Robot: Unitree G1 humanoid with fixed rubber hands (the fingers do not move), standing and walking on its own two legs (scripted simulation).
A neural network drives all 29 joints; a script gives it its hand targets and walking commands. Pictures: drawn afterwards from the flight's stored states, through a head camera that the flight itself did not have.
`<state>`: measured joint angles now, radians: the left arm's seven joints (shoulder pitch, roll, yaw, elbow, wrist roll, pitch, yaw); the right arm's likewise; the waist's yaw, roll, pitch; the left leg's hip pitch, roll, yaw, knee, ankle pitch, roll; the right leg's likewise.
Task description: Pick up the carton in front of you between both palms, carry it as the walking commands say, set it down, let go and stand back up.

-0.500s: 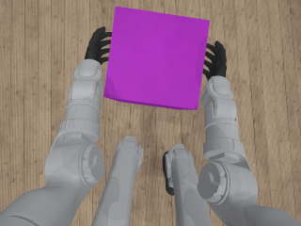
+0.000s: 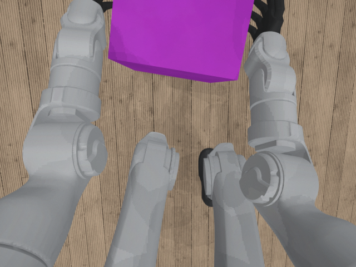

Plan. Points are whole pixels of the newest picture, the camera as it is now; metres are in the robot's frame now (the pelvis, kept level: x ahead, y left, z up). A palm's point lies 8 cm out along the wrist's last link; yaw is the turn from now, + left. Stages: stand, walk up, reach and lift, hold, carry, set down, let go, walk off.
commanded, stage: set down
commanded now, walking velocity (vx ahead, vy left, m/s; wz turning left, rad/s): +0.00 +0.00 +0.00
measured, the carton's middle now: (180, 24) +0.54 +0.09 -0.22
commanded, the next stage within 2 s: none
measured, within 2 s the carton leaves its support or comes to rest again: rests again in 0.66 s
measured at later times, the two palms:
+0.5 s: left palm (103, 2) +0.54 +0.24 -0.22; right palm (247, 33) +0.55 -0.06 -0.22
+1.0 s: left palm (105, 11) +0.53 +0.25 -0.25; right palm (245, 38) +0.55 -0.06 -0.25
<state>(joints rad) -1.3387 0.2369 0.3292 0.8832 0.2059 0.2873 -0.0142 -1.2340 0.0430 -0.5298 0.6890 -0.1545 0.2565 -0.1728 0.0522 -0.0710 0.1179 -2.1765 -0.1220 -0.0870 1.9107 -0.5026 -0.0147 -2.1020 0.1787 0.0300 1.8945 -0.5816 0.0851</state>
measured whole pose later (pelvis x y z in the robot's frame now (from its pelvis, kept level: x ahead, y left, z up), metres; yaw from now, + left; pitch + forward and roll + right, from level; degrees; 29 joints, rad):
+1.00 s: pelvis -0.01 -0.01 -0.08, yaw -1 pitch +30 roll -2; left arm -1.59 0.43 0.25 1.10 0.10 0.25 -0.12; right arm -1.51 -0.11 -0.36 0.95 0.02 0.19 -0.18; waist 0.09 -0.11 0.52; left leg -2.16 -0.02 -0.02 2.23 -0.59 0.01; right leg -2.13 0.20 0.00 2.23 -0.63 0.07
